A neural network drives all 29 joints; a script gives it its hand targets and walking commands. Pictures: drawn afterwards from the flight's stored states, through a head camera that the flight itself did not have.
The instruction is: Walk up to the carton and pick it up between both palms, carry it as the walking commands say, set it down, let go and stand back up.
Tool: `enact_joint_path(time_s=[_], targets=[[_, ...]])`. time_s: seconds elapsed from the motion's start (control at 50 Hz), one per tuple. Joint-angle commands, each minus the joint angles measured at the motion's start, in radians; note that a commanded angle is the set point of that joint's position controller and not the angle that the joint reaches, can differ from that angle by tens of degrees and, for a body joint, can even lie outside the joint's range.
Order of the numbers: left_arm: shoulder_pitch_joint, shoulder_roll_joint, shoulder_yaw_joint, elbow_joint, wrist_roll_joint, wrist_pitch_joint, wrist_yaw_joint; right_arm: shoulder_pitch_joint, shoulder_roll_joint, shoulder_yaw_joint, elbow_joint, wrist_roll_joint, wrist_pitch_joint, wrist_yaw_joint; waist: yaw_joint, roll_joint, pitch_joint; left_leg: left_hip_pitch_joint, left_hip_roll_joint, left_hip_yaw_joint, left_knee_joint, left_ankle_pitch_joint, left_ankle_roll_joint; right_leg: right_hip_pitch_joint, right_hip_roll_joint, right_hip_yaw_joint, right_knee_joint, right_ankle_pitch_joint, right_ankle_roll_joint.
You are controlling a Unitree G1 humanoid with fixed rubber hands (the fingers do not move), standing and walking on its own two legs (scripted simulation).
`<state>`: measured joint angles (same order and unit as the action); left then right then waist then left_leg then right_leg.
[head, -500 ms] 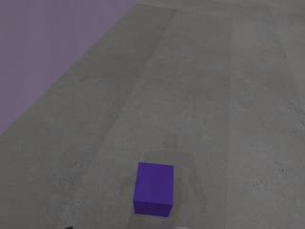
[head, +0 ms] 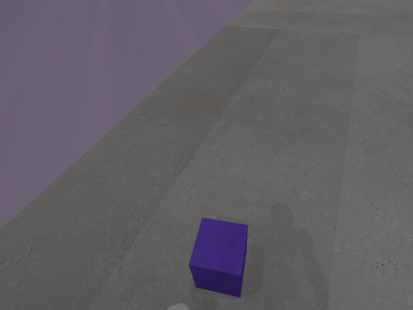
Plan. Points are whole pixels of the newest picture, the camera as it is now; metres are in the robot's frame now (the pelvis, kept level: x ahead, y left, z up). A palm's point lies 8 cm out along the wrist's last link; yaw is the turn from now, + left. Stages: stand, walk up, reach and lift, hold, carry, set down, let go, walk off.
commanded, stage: walk up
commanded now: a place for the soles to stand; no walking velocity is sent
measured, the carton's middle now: (221, 257) +0.50 +0.02 -0.61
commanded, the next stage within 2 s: none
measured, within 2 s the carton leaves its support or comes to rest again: neither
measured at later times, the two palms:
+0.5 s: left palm out of the picture +0.04 +0.34 -0.11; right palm (286, 292) +0.20 -0.13 -0.11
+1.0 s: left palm (71, 263) +0.26 +0.35 -0.08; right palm out of the picture +0.06 -0.09 -0.10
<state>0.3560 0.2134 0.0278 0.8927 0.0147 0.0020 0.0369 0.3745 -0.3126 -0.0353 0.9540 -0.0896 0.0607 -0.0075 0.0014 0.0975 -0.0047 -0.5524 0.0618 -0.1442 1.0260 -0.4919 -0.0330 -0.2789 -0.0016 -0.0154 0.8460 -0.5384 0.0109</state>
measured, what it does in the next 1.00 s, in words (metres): steps to the left, turning right: left foot, then right foot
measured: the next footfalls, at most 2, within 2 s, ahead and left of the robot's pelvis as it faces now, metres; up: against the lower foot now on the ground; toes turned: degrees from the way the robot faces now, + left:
left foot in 0.38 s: +0.18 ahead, +0.24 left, +0.00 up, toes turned -19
right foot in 0.62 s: +0.13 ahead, -0.01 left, +0.00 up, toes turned -10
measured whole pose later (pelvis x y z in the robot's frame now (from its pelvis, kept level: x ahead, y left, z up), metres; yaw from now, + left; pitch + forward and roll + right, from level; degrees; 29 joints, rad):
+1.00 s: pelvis +0.08 +0.16 +0.03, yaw -15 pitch -2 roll +1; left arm 0.18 0.21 -0.01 0.77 0.01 -0.01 0.01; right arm 0.24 -0.23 0.03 0.92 0.00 0.05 0.01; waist -0.02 -0.01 0.08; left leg -0.28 0.02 0.21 0.57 -0.26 0.06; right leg -0.32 0.00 0.10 0.60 -0.24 -0.01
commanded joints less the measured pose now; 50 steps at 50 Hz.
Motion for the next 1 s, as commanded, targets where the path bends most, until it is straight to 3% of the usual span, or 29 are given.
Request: enact_joint_path(time_s=[0.0, 0.04, 0.1, 0.14, 0.2, 0.26, 0.28, 0.3, 0.32, 0.34, 0.36, 0.38, 0.42, 0.52, 0.56, 0.58, 0.6, 0.62, 0.64, 0.66, 0.7, 0.74, 0.78, 0.8, 0.84, 0.88, 0.94, 0.96, 0.98], targets=[[0.043, 0.234, 0.056, -0.06, 0.004, -0.049, 0.012, -0.064, -0.053, 0.0, -0.12, -0.005, -0.046, 0.042, -0.012, -0.238, 0.321, -0.301, 0.073, 0.071, 0.14, 0.025, -0.053, -0.057, -0.408, 0.783, -0.692, -0.213, -0.175], [0.048, 0.218, 0.036, -0.061, 0.015, -0.075, 0.019, -0.162, -0.056, -0.009, -0.139, 0.01, -0.03, 0.05, -0.005, -0.262, 0.307, -0.246, 0.097, 0.064, 0.116, 0.032, -0.048, -0.077, -0.422, 0.636, -0.616, 0.053, -0.178], [0.13, 0.144, 0.013, -0.038, 0.025, -0.088, 0.022, -0.187, -0.044, -0.002, -0.146, 0.032, -0.027, 0.051, -0.02, -0.266, 0.385, -0.241, 0.064, 0.102, 0.094, 0.086, -0.021, -0.048, -0.331, 0.469, -0.551, 0.255, -0.164], [0.202, 0.144, 0.019, -0.039, 0.029, -0.089, 0.02, -0.226, -0.006, 0.011, -0.15, 0.034, -0.027, 0.047, 0.01, -0.301, 0.328, -0.234, 0.046, 0.146, 0.037, 0.132, -0.02, 0.049, -0.287, 0.391, -0.51, 0.459, -0.169], [0.24, 0.173, 0.035, -0.047, 0.036, -0.09, 0.025, -0.308, -0.008, 0.017, -0.205, 0.04, -0.026, 0.048, 0.034, -0.35, 0.234, -0.142, 0.05, 0.152, -0.02, 0.151, 0.008, 0.082, -0.28, 0.327, -0.482, 0.511, -0.179], [0.279, 0.152, 0.032, -0.064, 0.039, -0.078, 0.031, -0.356, 0.003, 0.014, -0.241, 0.041, -0.032, 0.042, 0.048, -0.278, 0.146, -0.097, 0.025, 0.171, -0.114, 0.135, 0.02, 0.171, -0.293, 0.297, -0.385, 0.705, -0.184], [0.264, 0.18, 0.043, -0.065, 0.043, -0.075, 0.035, -0.35, -0.01, 0.009, -0.247, 0.046, -0.028, 0.044, 0.033, -0.329, 0.138, -0.027, 0.041, 0.16, -0.151, 0.132, 0.025, 0.142, -0.319, 0.301, -0.378, 0.733, -0.185], [0.229, 0.174, 0.041, -0.078, 0.042, -0.068, 0.033, -0.32, 0.004, 0.013, -0.24, 0.045, -0.038, 0.041, 0.014, -0.275, 0.112, 0.053, 0.01, 0.19, -0.233, 0.104, 0.037, 0.113, -0.306, 0.267, -0.317, 0.747, -0.182], [0.175, 0.177, 0.04, -0.109, 0.029, -0.062, 0.033, -0.209, 0.009, 0.009, -0.224, 0.05, -0.043, 0.041, -0.063, -0.225, 0.05, 0.288, -0.01, 0.197, -0.404, 0.224, 0.061, 0.023, -0.249, 0.172, -0.196, 0.811, -0.13], [0.22, 0.121, 0.021, -0.112, 0.018, -0.063, 0.019, -0.09, -0.082, -0.022, -0.188, 0.037, -0.062, 0.034, -0.109, -0.066, -0.076, 0.556, 0.06, 0.086, -0.455, 0.322, 0.116, -0.114, -0.148, 0.094, 0.027, 0.675, -0.072], [0.3, 0.048, 0.008, -0.13, 0.013, -0.06, 0.014, -0.018, -0.179, -0.048, -0.185, 0.046, -0.065, 0.035, -0.094, 0.211, -0.229, 0.739, 0.312, -0.241, -0.576, 0.428, 0.204, -0.258, -0.002, 0.019, 0.347, 0.124, -0.013], [0.29, 0.045, 0.008, -0.142, 0.015, -0.047, 0.026, -0.039, -0.187, -0.053, -0.177, 0.078, -0.047, 0.019, -0.078, 0.183, -0.213, 0.693, 0.364, -0.339, -0.664, 0.413, 0.269, -0.335, 0.034, 0.049, 0.463, -0.155, -0.018], [0.189, 0.073, 0.025, -0.183, 0.014, -0.038, 0.03, -0.149, -0.126, -0.037, -0.186, 0.076, -0.027, 0.006, -0.073, 0.039, -0.06, 0.437, 0.324, -0.191, -0.704, 0.081, 0.261, -0.325, -0.029, 0.096, 0.464, -0.059, -0.027], [0.217, 0.043, 0.021, -0.171, 0.012, -0.035, 0.015, -0.291, -0.057, 0.007, -0.224, 0.062, -0.036, -0.003, 0.024, 0.083, 0.022, 0.214, 0.297, 0.004, -0.613, 0.367, 0.279, -0.119, -0.044, 0.053, 0.116, -0.077, -0.049], [0.242, 0.022, 0.02, -0.157, 0.014, -0.051, 0.013, -0.336, -0.044, 0.018, -0.215, 0.057, -0.037, -0.009, 0.063, 0.019, -0.015, 0.137, 0.25, 0.103, -0.488, 0.513, 0.224, 0.076, -0.025, -0.012, -0.166, 0.274, -0.055], [0.231, 0.042, 0.022, -0.168, 0.008, -0.055, 0.012, -0.331, -0.027, 0.029, -0.214, 0.062, -0.034, -0.008, 0.063, -0.021, -0.021, 0.118, 0.209, 0.145, -0.418, 0.438, 0.173, 0.103, -0.031, 0.025, -0.284, 0.415, -0.054], [0.187, 0.087, 0.033, -0.185, 0.021, -0.055, 0.012, -0.322, 0.008, 0.041, -0.211, 0.066, -0.03, -0.006, 0.056, -0.128, -0.039, 0.069, 0.156, 0.18, -0.323, 0.372, 0.128, 0.142, -0.116, 0.189, -0.366, 0.439, -0.074], [0.087, 0.182, 0.056, -0.232, 0.021, -0.059, 0.013, -0.274, 0.012, 0.042, -0.195, 0.073, -0.017, -0.004, 0.018, -0.226, 0.001, 0.028, 0.033, 0.229, -0.226, 0.164, 0.062, 0.068, -0.296, 0.472, -0.435, 0.499, -0.153], [0.039, 0.21, 0.07, -0.246, 0.018, -0.052, 0.017, -0.274, 0.033, 0.039, -0.185, 0.082, -0.001, -0.005, 0.026, -0.266, 0.019, 0.035, 0.025, 0.195, -0.127, -0.066, 0.057, 0.021, -0.367, 0.539, -0.489, 0.434, -0.242], [0.013, 0.205, 0.059, -0.228, 0.008, -0.042, 0.017, -0.276, 0.005, 0.04, -0.195, 0.093, 0.009, -0.004, 0.041, -0.242, 0.039, 0.084, 0.034, 0.132, -0.105, -0.079, 0.069, -0.065, -0.364, 0.508, -0.479, 0.394, -0.297], [-0.083, 0.188, 0.053, -0.232, 0.005, -0.034, 0.012, -0.21, -0.007, 0.031, -0.174, 0.085, -0.002, -0.002, 0.008, -0.276, 0.032, 0.138, 0.045, 0.155, -0.235, -0.033, 0.069, -0.049, -0.289, 0.382, -0.419, 0.375, -0.234], [-0.181, 0.144, 0.023, -0.244, -0.004, -0.021, -0.004, -0.11, -0.005, 0.026, -0.124, 0.078, -0.031, 0.004, -0.055, -0.224, -0.051, 0.374, 0.053, 0.155, -0.502, 0.271, 0.074, -0.137, -0.179, 0.225, -0.345, 0.358, -0.123], [-0.091, 0.075, -0.002, -0.229, -0.008, -0.015, -0.018, -0.227, -0.081, 0.014, -0.151, 0.088, -0.04, 0.008, 0.031, -0.046, -0.068, 0.277, 0.186, -0.023, -0.666, 0.208, 0.126, -0.039, -0.013, 0.09, -0.202, 0.293, -0.041], [-0.075, 0.076, 0.0, -0.219, -0.008, -0.011, -0.021, -0.289, -0.08, 0.017, -0.169, 0.093, -0.033, 0.005, 0.048, -0.078, -0.036, 0.173, 0.2, -0.025, -0.695, 0.065, 0.155, 0.014, 0.005, 0.068, -0.218, 0.201, -0.039], [-0.115, 0.109, 0.001, -0.213, -0.001, -0.015, -0.022, -0.248, -0.064, 0.031, -0.149, 0.091, -0.027, 0.007, 0.025, -0.105, 0.05, 0.092, 0.173, 0.02, -0.737, -0.106, 0.109, 0.049, -0.041, 0.12, -0.282, 0.153, -0.06], [-0.119, 0.131, 0.004, -0.187, 0.002, -0.022, -0.022, -0.193, -0.087, 0.031, -0.13, 0.087, -0.033, 0.004, 0.02, -0.089, 0.076, 0.148, 0.157, 0.061, -0.742, -0.025, 0.076, 0.028, -0.055, 0.146, -0.286, 0.259, -0.075], [-0.12, 0.111, -0.01, -0.174, -0.003, -0.033, -0.021, -0.212, -0.082, 0.031, -0.119, 0.091, -0.038, 0.009, 0.017, -0.026, 0.025, 0.252, 0.173, 0.082, -0.749, 0.035, 0.089, -0.017, -0.034, 0.113, -0.292, 0.271, -0.075], [-0.112, 0.108, -0.012, -0.157, -0.003, -0.036, -0.017, -0.207, -0.09, 0.021, -0.112, 0.085, -0.038, 0.011, 0.029, -0.045, 0.014, 0.254, 0.165, 0.105, -0.743, 0.004, 0.097, 0.001, -0.03, 0.118, -0.3, 0.266, -0.067], [-0.124, 0.127, -0.012, -0.169, -0.001, -0.033, -0.017, -0.209, -0.094, 0.019, -0.121, 0.087, -0.031, 0.007, 0.001, -0.057, 0.033, 0.279, 0.16, 0.139, -0.738, 0.017, 0.085, -0.046, -0.035, 0.117, -0.282, 0.301, -0.064]])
